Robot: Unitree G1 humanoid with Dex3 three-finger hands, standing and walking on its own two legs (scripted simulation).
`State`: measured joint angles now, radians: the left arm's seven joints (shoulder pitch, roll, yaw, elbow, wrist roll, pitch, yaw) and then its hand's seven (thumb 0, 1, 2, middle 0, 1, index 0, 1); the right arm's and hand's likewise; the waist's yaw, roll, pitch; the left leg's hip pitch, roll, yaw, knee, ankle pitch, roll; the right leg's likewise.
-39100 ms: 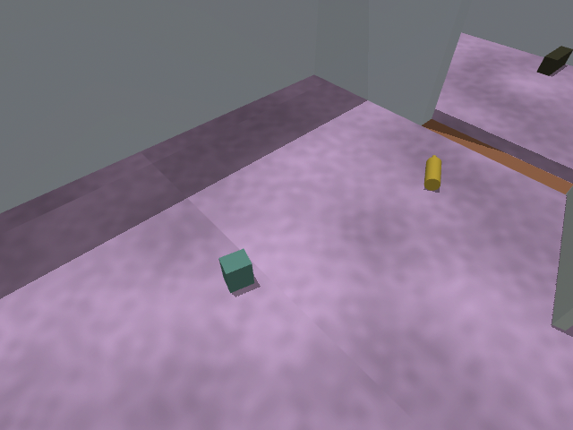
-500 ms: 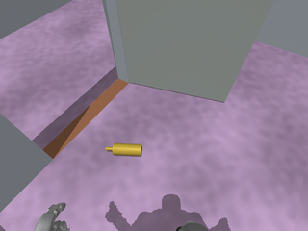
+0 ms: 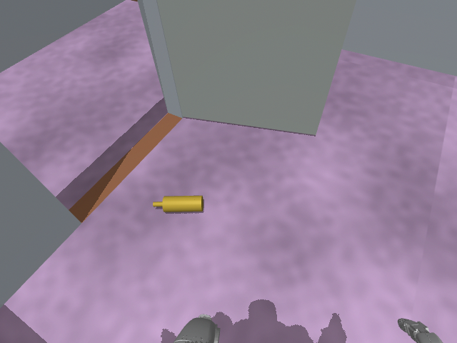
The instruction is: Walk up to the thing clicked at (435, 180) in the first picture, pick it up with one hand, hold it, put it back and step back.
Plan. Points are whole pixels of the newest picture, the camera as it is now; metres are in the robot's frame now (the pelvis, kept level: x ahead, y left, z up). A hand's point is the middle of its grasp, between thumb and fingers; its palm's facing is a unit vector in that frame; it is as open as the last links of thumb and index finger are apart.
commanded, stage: step back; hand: left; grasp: from above
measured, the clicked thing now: (177, 203) +0.80 +0.32 -0.72
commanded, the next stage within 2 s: stand in 1.80 s
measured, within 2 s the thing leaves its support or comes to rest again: neither
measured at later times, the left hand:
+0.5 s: hand out of the picture -0.08 +0.25 -0.14, palm faces +0.02 -0.92 -0.39, open 7.4 cm
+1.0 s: hand out of the picture -0.27 +0.24 -0.13, palm faces +0.13 -0.90 -0.41, open 7.4 cm
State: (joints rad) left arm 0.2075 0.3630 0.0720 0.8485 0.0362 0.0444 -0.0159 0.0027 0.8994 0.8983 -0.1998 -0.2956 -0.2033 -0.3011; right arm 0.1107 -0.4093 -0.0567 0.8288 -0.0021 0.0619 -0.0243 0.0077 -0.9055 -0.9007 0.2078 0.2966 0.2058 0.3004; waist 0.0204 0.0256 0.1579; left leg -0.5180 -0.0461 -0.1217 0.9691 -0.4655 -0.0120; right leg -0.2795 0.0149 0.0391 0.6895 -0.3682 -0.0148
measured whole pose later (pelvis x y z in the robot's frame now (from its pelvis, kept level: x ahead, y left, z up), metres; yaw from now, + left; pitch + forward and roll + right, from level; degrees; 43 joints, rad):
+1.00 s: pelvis -0.30 -0.05 +0.01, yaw +8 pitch -3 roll +1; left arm 0.22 0.40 0.07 0.94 0.03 0.02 -0.01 0.00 0.90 0.90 -0.20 -0.30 -0.20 -0.30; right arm 0.24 -0.37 -0.06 0.98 -0.04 0.02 0.02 0.01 -0.91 -0.90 0.21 0.30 0.20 0.30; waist 0.01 -0.01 0.06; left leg -0.22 -0.02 -0.03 0.59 -0.34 0.02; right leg -0.38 -0.03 0.00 0.79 -0.46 -0.01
